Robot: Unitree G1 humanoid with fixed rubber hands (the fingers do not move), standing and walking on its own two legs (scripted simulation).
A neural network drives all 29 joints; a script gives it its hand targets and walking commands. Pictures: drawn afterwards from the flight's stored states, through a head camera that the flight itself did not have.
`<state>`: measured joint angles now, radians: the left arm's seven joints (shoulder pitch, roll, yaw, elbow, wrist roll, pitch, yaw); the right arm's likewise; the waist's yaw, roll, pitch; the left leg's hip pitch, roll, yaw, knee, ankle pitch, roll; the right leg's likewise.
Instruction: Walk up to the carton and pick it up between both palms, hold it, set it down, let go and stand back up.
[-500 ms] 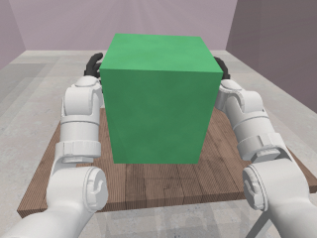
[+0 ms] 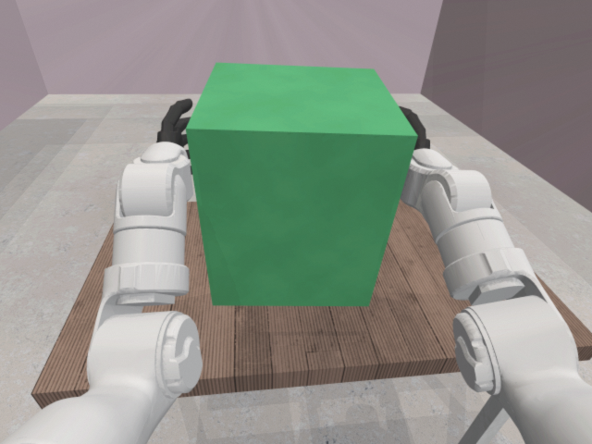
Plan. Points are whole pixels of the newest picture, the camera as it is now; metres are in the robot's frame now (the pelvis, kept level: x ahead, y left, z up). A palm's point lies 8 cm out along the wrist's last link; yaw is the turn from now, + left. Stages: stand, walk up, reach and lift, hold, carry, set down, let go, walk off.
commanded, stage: hold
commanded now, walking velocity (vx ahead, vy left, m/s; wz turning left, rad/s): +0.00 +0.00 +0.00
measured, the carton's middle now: (293, 186) +0.38 +0.00 +0.23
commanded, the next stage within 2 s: none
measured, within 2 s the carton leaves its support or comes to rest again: neither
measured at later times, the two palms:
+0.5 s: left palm (172, 161) +0.37 +0.16 +0.27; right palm (410, 166) +0.37 -0.14 +0.27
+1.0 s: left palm (171, 159) +0.37 +0.16 +0.27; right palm (411, 165) +0.37 -0.14 +0.27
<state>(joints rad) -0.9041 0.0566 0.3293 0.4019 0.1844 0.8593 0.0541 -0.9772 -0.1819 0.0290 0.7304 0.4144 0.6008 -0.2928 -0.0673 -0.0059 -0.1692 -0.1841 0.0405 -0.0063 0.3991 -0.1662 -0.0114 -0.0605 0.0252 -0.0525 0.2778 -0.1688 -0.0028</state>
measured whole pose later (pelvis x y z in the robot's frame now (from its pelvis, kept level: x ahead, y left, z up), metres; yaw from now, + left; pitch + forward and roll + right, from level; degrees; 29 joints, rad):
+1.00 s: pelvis +0.00 +0.01 +0.00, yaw +0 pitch -2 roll -2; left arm -0.90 0.06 0.31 0.41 0.16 0.86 0.08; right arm -0.98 -0.19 0.02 0.73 0.42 0.62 -0.29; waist -0.07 0.00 -0.18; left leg -0.21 0.04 0.00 0.41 -0.16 0.00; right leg -0.08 0.02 -0.05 0.27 -0.16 0.00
